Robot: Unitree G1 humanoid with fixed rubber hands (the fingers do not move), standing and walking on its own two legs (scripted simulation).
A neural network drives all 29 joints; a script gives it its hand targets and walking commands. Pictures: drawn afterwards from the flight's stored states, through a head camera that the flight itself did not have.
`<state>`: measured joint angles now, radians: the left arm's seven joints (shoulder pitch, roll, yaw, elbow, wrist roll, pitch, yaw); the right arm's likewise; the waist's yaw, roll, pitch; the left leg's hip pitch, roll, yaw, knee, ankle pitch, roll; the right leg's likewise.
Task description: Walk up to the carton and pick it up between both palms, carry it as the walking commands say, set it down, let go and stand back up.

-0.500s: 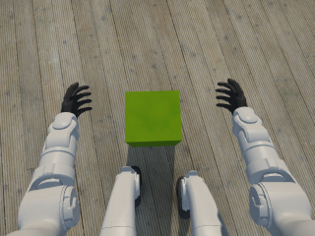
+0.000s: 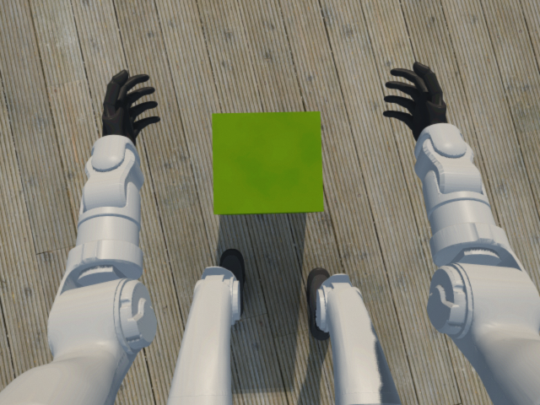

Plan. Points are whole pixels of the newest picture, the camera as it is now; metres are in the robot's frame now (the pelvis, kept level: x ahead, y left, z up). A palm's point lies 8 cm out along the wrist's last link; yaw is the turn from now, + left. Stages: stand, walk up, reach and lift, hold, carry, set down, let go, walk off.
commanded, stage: reach and lift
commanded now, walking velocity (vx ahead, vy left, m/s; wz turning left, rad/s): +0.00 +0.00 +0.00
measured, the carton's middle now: (266, 171) +0.46 +0.03 -0.50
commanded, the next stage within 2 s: none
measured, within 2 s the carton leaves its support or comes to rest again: neither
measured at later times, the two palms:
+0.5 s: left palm (157, 157) +0.44 +0.24 -0.27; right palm (377, 148) +0.47 -0.18 -0.28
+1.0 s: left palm (183, 171) +0.44 +0.23 -0.41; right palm (355, 163) +0.47 -0.17 -0.41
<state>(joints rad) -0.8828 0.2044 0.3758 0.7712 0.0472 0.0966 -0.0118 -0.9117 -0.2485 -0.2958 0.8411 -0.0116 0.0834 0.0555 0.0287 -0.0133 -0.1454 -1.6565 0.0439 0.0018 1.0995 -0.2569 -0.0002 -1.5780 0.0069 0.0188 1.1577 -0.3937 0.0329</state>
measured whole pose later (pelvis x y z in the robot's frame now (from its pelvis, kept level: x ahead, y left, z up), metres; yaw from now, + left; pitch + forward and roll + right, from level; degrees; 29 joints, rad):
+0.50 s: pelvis -0.03 -0.01 -0.15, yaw +0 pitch +49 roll -1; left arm -1.01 0.30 0.31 0.83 -0.10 0.09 0.01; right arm -1.04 -0.28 -0.18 0.81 0.09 0.12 -0.06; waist 0.04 -0.01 -0.06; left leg -2.13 0.05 -0.02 1.68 -0.39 -0.02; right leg -2.05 0.02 0.02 1.77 -0.57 0.03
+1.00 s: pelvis -0.05 -0.01 -0.24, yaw +0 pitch +42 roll -1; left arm -1.20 0.36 0.16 1.05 -0.24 0.00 0.09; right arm -1.21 -0.34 -0.09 1.01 0.20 0.03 -0.10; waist 0.04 -0.02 0.18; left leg -2.32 0.04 -0.03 2.00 -0.42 -0.02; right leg -2.23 0.04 0.03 2.11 -0.62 0.04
